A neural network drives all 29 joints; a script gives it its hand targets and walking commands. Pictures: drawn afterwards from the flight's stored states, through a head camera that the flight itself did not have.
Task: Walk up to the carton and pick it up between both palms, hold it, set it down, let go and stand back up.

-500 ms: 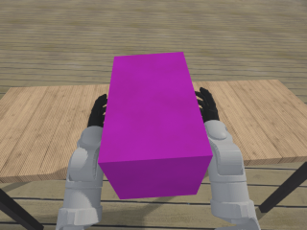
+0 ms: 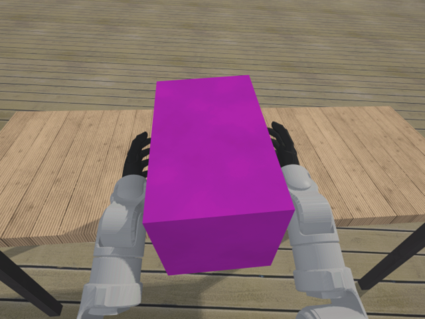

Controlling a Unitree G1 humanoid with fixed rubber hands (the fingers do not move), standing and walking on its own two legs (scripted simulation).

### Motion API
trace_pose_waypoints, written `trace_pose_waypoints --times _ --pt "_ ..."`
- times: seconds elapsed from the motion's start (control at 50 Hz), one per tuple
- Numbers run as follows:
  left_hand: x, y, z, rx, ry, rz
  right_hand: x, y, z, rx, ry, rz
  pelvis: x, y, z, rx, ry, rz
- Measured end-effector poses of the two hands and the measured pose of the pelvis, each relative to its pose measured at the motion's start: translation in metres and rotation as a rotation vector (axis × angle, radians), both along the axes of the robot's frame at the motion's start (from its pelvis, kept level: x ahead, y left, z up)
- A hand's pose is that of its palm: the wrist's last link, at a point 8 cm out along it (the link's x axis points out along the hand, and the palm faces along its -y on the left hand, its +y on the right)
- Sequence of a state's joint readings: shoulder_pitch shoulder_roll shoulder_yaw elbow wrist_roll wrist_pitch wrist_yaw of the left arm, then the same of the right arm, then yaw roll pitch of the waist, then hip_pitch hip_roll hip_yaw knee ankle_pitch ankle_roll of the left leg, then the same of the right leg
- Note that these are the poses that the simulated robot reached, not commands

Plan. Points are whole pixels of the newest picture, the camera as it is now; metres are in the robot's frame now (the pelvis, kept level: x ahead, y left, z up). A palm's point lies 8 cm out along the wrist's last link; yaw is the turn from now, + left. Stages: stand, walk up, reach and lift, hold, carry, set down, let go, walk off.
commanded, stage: hold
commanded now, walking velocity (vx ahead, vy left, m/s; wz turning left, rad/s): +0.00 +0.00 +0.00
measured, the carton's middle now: (211, 169) +0.36 +0.01 +0.14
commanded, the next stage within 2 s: none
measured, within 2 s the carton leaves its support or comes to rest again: neither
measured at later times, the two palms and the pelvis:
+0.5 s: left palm (142, 170) +0.33 +0.13 +0.17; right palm (303, 163) +0.34 -0.14 +0.18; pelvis -0.01 -0.01 +0.00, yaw +0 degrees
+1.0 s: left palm (138, 184) +0.32 +0.14 +0.15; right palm (296, 174) +0.33 -0.13 +0.17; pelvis +0.01 -0.01 +0.00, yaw +1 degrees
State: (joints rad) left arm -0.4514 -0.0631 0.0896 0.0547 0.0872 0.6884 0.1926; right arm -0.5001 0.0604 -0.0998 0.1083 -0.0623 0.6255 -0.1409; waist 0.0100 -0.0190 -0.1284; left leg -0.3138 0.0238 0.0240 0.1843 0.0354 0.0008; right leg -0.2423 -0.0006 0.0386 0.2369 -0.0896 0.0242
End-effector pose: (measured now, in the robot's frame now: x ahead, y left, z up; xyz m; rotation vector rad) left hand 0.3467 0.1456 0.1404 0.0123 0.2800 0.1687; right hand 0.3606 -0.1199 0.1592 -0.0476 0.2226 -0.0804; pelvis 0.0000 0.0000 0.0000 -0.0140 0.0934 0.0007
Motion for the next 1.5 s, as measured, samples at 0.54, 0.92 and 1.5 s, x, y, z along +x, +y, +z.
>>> trace_pose_waypoints --times 0.54,0.92,1.5 --pt "-0.007 -0.018 0.027 -0.012 -0.004 -0.028 -0.014 -0.018 0.024 0.023 -0.005 -0.037 -0.007 -0.012 0.000 0.006 -0.083 -0.002" --pt "-0.010 -0.009 -0.003 -0.001 0.007 -0.019 -0.012 -0.009 -0.002 0.023 0.006 -0.016 0.014 -0.006 0.003 0.003 -0.035 0.006" --pt "-0.005 -0.015 0.024 0.012 -0.012 -0.042 -0.014 -0.015 0.025 0.011 -0.012 -0.045 0.004 -0.006 0.003 0.004 -0.081 -0.009"
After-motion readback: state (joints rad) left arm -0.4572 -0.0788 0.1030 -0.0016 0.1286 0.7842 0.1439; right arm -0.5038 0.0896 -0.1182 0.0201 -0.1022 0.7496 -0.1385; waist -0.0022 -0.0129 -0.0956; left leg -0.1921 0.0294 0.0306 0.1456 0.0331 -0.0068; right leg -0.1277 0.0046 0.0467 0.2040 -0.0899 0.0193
